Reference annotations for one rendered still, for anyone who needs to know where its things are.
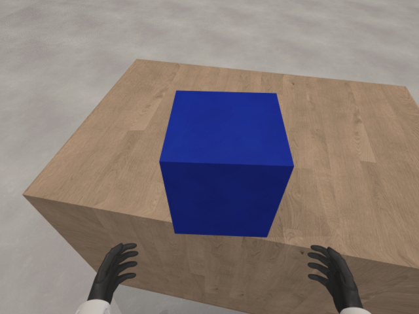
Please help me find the carton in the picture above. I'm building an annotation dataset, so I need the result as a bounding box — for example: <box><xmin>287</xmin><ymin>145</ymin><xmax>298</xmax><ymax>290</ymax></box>
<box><xmin>159</xmin><ymin>90</ymin><xmax>294</xmax><ymax>237</ymax></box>

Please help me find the robot left forearm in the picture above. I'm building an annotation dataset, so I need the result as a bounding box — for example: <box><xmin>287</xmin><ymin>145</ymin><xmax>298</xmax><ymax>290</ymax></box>
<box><xmin>76</xmin><ymin>300</ymin><xmax>112</xmax><ymax>314</ymax></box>

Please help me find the right robot hand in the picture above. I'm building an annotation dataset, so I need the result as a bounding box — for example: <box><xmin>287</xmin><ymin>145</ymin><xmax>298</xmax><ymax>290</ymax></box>
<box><xmin>308</xmin><ymin>245</ymin><xmax>363</xmax><ymax>314</ymax></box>

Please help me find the pedestal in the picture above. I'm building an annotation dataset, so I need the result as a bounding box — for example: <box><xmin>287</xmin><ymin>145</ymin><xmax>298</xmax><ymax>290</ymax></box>
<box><xmin>22</xmin><ymin>59</ymin><xmax>419</xmax><ymax>314</ymax></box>

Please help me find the left robot hand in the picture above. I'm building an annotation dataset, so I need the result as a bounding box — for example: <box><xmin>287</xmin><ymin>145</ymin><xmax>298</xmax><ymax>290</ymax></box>
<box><xmin>87</xmin><ymin>243</ymin><xmax>138</xmax><ymax>304</ymax></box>

